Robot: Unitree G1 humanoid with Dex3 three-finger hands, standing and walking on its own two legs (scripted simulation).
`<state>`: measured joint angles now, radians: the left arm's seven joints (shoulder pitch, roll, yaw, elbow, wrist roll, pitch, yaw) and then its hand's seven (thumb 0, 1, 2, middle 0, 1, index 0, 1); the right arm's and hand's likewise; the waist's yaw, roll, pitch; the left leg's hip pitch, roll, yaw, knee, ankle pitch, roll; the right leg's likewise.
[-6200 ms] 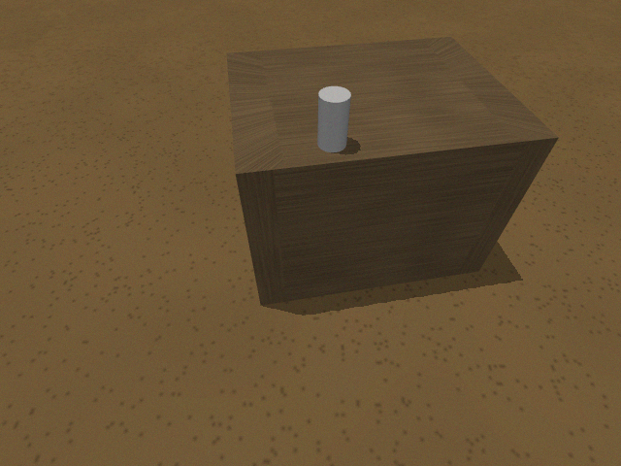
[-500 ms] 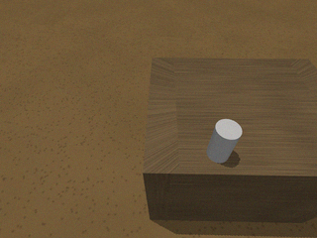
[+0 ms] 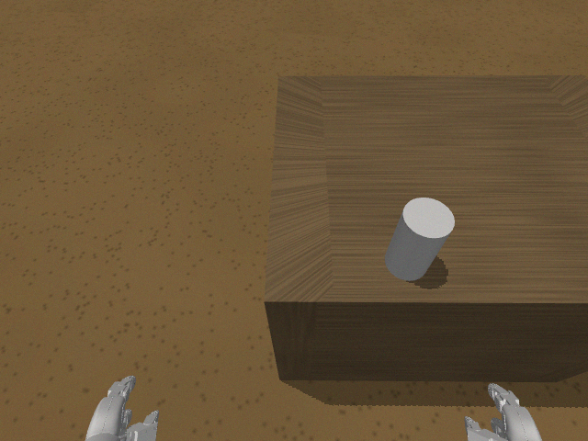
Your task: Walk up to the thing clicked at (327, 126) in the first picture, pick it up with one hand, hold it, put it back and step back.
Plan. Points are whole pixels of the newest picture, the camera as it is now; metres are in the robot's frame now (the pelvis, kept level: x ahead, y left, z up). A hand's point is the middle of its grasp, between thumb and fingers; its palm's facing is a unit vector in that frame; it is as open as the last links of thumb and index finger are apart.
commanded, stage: rise first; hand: right
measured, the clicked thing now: (416, 241) +0.43 -0.18 -0.05
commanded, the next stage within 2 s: go down in 1.32 s
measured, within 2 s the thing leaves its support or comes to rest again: neither
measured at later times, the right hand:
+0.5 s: hand (491, 388) +0.19 -0.24 -0.06, palm faces +0.26 +0.90 -0.34, open 17.1 cm
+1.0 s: hand (512, 393) +0.18 -0.24 +0.00, palm faces +0.27 +0.90 -0.33, open 17.4 cm
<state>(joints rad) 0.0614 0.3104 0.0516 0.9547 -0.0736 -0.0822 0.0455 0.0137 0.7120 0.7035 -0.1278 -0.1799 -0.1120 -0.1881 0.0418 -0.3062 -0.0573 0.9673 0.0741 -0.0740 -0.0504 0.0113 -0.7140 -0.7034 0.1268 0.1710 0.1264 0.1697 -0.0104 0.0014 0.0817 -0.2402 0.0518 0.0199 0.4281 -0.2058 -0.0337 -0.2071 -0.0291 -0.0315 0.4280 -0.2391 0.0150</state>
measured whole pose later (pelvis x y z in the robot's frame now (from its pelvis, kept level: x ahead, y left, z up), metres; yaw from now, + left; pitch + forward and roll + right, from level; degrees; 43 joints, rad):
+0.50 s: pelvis +0.02 +0.01 +0.00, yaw -1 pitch +0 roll +0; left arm 0.22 0.23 0.07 0.61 -0.03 -0.06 0.08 0.00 -0.43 0.06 -0.06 -0.06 -0.06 -0.06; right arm 0.29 -0.27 -0.14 0.40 0.05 -0.04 -0.07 0.00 0.45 -0.07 0.06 0.05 0.06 0.05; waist -0.03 -0.03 0.01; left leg -0.17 0.04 0.04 0.41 -0.24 -0.02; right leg -0.14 -0.04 -0.02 0.40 -0.26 0.03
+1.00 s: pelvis +0.01 +0.01 +0.00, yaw -1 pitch -3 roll +0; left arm 0.23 0.24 0.12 0.63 -0.02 -0.07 0.07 0.00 -0.52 0.06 -0.06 -0.06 -0.06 -0.06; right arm 0.43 -0.27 -0.16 0.10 0.04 -0.11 -0.04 -0.01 0.53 -0.04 0.06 0.05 0.06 0.05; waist -0.04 -0.04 0.04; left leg -0.14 0.05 0.04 0.41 -0.22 -0.03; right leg -0.11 -0.03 -0.01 0.40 -0.24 0.02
